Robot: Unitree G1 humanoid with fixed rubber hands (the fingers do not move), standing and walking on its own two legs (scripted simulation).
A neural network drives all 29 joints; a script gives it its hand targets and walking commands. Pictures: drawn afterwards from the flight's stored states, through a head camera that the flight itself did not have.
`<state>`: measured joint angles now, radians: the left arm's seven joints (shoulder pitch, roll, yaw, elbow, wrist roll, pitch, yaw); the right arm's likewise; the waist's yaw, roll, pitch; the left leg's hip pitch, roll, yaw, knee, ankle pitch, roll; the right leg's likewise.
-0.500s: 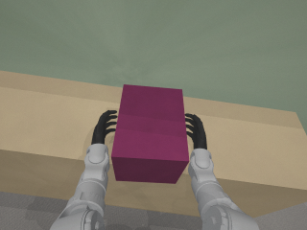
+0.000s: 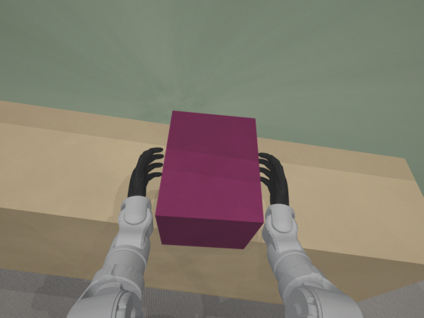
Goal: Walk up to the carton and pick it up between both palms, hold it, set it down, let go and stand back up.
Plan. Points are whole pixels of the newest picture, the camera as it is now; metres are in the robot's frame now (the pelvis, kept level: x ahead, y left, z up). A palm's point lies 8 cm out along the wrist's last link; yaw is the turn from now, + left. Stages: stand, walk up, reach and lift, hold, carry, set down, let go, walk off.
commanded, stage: reach and lift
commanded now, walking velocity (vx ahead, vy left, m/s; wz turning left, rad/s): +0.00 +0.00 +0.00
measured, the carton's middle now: (208, 181) +0.41 +0.01 -0.01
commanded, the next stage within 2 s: none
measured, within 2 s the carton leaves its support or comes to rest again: neither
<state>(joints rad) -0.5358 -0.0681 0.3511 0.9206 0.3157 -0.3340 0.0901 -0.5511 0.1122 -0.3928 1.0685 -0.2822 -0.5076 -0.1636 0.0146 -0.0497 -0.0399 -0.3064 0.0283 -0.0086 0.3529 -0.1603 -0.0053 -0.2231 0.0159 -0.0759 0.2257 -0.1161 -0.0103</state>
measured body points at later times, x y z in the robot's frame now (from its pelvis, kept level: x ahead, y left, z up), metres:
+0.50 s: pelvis +0.00 +0.00 +0.00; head +0.01 +0.04 +0.45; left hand +0.38 +0.14 +0.07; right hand +0.37 -0.14 +0.07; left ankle +0.00 +0.12 -0.75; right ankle -0.01 -0.11 -0.75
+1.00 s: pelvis -0.01 +0.01 +0.00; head -0.03 +0.04 +0.45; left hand +0.36 +0.15 +0.13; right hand +0.35 -0.13 +0.12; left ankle +0.00 +0.12 -0.75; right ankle -0.01 -0.11 -0.75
